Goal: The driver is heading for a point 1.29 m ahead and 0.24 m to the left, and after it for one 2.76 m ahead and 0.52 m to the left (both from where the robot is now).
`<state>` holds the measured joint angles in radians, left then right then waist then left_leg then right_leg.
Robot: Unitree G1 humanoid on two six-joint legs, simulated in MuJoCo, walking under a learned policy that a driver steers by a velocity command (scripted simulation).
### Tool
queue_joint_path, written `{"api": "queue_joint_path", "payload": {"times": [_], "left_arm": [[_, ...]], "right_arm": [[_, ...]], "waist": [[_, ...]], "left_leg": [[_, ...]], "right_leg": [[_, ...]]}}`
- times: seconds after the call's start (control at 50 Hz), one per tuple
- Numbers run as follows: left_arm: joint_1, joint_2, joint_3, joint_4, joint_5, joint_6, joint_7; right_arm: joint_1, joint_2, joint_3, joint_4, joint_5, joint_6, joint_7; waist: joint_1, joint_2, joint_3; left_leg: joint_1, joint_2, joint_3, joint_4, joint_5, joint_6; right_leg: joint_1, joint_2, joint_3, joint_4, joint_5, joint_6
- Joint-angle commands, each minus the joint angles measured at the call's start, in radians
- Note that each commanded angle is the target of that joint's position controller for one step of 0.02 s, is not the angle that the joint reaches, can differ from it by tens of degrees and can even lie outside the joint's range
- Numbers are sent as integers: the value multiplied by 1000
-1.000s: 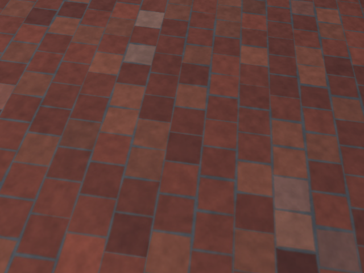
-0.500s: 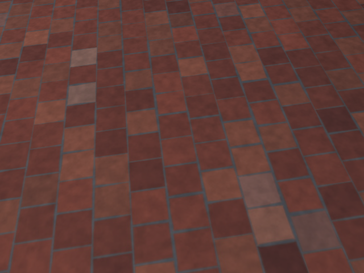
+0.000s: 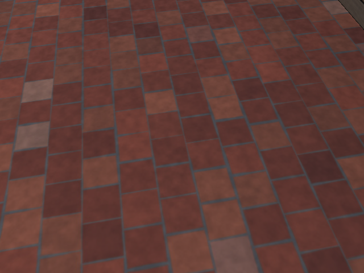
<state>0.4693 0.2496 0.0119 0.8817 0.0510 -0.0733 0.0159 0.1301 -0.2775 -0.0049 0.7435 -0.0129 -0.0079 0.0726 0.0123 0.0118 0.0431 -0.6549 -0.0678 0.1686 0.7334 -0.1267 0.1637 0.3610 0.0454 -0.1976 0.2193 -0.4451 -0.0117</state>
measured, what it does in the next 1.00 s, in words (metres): walks ahead: left foot, then right foot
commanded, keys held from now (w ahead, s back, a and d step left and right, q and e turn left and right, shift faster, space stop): w+q+shift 0.40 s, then w+shift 0.10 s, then w+e+shift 0.50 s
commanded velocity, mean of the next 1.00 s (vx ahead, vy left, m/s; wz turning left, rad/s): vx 0.98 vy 0.00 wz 0.23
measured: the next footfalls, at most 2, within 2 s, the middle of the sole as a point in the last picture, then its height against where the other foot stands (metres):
left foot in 0.02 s outside the picture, level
right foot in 0.46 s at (209, 213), level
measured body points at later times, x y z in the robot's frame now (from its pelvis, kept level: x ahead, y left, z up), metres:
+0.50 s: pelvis +0.47 +0.02 +0.01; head +0.51 +0.03 +0.46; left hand +0.61 +0.32 -0.05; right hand +0.58 -0.28 -0.10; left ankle +0.20 +0.02 -0.62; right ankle +0.63 -0.06 -0.70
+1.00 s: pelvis +0.89 +0.20 +0.04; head +0.90 +0.21 +0.49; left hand +0.86 +0.49 -0.09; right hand +1.08 -0.02 -0.06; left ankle +0.84 +0.31 -0.70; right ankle +0.83 +0.07 -0.59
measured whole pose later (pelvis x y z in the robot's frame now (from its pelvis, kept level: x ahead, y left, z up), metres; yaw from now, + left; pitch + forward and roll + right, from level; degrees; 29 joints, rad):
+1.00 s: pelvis +0.89 +0.20 +0.04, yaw +13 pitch +2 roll +1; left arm 0.35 0.31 0.06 0.84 0.01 -0.04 -0.04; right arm 0.23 -0.27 -0.01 0.76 -0.05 -0.09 0.00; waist 0.03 -0.04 -0.02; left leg -0.24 0.02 0.09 0.50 -0.29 0.00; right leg -0.48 -0.03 0.01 1.26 -0.29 -0.09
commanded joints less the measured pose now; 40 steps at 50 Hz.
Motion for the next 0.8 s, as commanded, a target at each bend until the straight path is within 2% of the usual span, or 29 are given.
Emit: {"api": "queue_joint_path", "payload": {"times": [0.02, 0.04, 0.06, 0.08, 0.1, 0.12, 0.14, 0.16, 0.2, 0.26, 0.32, 0.36, 0.4, 0.42, 0.44, 0.46, 0.48, 0.5, 0.52, 0.54, 0.56, 0.58, 0.6, 0.64, 0.66, 0.68, 0.72, 0.76, 0.8], "left_arm": [[-198, 277, 75, -110, 4, 13, 18], [-253, 92, 24, -131, 12, -10, -11], [-218, 64, 13, -232, -22, -35, -30], [-236, 120, 6, -245, -11, -59, -30], [-265, 145, 6, -247, -11, -70, -33], [-282, 138, 1, -244, -3, -69, -27], [-300, 130, -5, -255, 17, -53, -26], [-286, 116, -11, -253, 32, -29, -27], [-335, 103, -24, -283, 37, 2, -32], [-540, 80, -42, -366, 9, 4, -47], [-608, 68, -47, -395, -11, 0, -48], [-607, 90, -39, -403, -14, -6, -41], [-482, 153, -12, -369, -16, -12, -23], [-325, 205, 14, -328, -24, -16, -9], [-99, 251, 41, -264, -22, -19, 9], [105, 303, 65, -219, 6, -25, 29], [8, 381, 82, -218, 33, -23, 16], [-107, 279, 84, -234, 14, -15, -1], [-161, 182, 64, -229, 1, -14, -11], [-155, 149, 57, -195, 3, -15, -18], [-110, 130, 50, -151, 0, -21, -18], [-78, 115, 44, -110, -3, -26, -19], [-50, 102, 41, -80, -16, -33, -22], [-30, 119, 45, -60, -36, -40, -23], [-33, 136, 50, -62, -37, -42, -19], [-55, 154, 57, -69, -33, -42, -17], [-82, 206, 77, -77, -36, -42, -24], [-52, 244, 88, -68, -51, -44, -38], [-6, 250, 86, -46, -55, -41, -43]], "right_arm": [[539, -227, -92, 91, -2, -10, -32], [491, -253, -101, 112, 4, -3, -48], [360, -301, -117, 74, -1, 8, -48], [337, -264, -119, 57, 3, 0, -45], [334, -199, -107, 71, 5, -7, -49], [307, -160, -98, 79, -4, -16, -53], [286, -149, -90, 79, -4, -30, -63], [271, -141, -82, 80, 0, -44, -68], [272, -158, -81, 74, 11, -69, -65], [299, -161, -88, 72, 17, -78, -64], [365, -189, -102, 91, 26, -77, -58], [357, -211, -111, 91, 23, -74, -65], [324, -245, -119, 82, 19, -77, -72], [286, -284, -126, 77, 8, -82, -69], [222, -279, -125, 67, -3, -92, -65], [205, -138, -90, 45, -13, -104, -67], [377, -9, -47, -8, 48, -102, -62], [337, -100, -45, 34, 12, -85, -72], [224, -133, -52, 30, -9, -78, -61], [148, -126, -49, 6, -21, -78, -49], [70, -110, -44, -29, -38, -75, -38], [71, -79, -32, -51, -44, -69, -27], [58, -61, -22, -67, -52, -64, -25], [-6, -60, -7, -114, -70, -61, -20], [-68, -67, 3, -150, -72, -65, -15], [-120, -67, 14, -176, -64, -71, -7], [-168, -54, 32, -185, -37, -78, 11], [-161, -88, 21, -172, -24, -75, 2], [-107, -130, -1, -149, -30, -76, -24]], "waist": [[-350, -111, -195], [-244, 125, -85], [-112, 306, -159], [-110, 115, -147], [-83, -20, -79], [-37, -113, 0], [-6, -131, 29], [25, -124, 47], [30, -95, 84], [-50, -37, 127], [-123, 23, 53], [-121, 44, 14], [-57, 52, -94], [35, 65, -187], [163, 53, -273], [211, -88, -375], [38, -457, -489], [44, -271, -370], [55, -123, -233], [50, -35, -148], [49, -24, -99], [15, -78, -70], [-2, -98, -51], [-26, -91, -5], [-26, -80, 22], [-30, -71, 39], [-28, -79, 48], [-27, -83, 35], [-48, -58, -28]], "left_leg": [[676, -64, -97, -100, -121, 99], [743, 81, -343, -120, -240, 118], [908, 230, -939, -350, -343, 308], [890, 275, -1039, -491, -416, 288], [779, 267, -980, -525, -416, 258], [640, 233, -887, -538, -334, 218], [536, 192, -803, -532, -243, 204], [460, 156, -731, -543, -199, 193], [325, 104, -637, -584, -156, 184], [244, 43, -556, -623, 28, 133], [388, 53, -554, -569, 351, 75], [495, 70, -557, -499, 491, 48], [554, 69, -566, -317, 738, -3], [562, 77, -561, -141, 789, -18], [473, 52, -530, 94, 715, -28], [310, -4, -457, 441, 195, -23], [41, -102, -346, 694, -350, -69], [-72, -1, -328, 723, -235, -45], [-66, 36, -309, 674, -145, -52], [-50, 51, -302, 627, -131, -56], [-38, 63, -314, 575, -151, -56], [-39, 67, -323, 541, -177, -62], [-60, 82, -310, 504, -206, -70], [-125, 133, -265, 396, -220, -102], [-126, 150, -247, 309, -169, -121], [-56, 155, -231, 179, -97, -137], [237, 105, -163, -34, 34, -154], [374, 79, -143, -74, 104, -149], [460, 51, -143, -146, 52, -133]], "right_leg": [[-390, -214, -9, 911, 1521, -32], [-742, -29, 37, 1267, 328, -47], [-1116, 99, 233, 1498, 23, 1], [-1167, 21, 334, 1440, 96, -30], [-1143, -24, 341, 1342, 150, -34], [-1097, -64, 328, 1241, 160, -26], [-1053, -87, 328, 1186, 140, -3], [-1025, -112, 319, 1129, 132, 19], [-997, -147, 268, 970, 133, 54], [-929, -139, 198, 639, 378, 82], [-852, -77, 168, 438, 566, 61], [-802, -50, 182, 345, 557, 42], [-593, 2, 199, 296, 466, 23], [-440, -1, 206, 308, 392, 10], [-229, -54, 218, 329, 323, -9], [-28, -255, 427, 338, -13, -38], [105, -524, 1071, 98, -156, -173], [-13, -460, 1108, 43, -380, -201], [-163, -393, 920, 43, -286, -196], [-286, -345, 796, 38, -118, -193], [-362, -291, 695, 37, 3, -177], [-406, -267, 650, 32, 60, -183], [-420, -252, 637, 20, 122, -192], [-455, -251, 624, -27, 173, -219], [-504, -247, 607, -64, 198, -227], [-580, -225, 560, -97, 219, -219], [-768, -171, 464, -164, 305, -189], [-753, -203, 470, -168, 448, -179], [-618, -195, 433, 9, 721, -148]]}}
Velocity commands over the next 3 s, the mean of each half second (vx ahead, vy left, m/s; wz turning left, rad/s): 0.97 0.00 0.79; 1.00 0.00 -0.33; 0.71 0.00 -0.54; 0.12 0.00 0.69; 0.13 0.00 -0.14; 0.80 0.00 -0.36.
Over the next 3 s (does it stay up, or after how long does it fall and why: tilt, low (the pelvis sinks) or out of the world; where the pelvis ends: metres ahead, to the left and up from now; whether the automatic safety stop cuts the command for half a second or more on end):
stays up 1.83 0.17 0.02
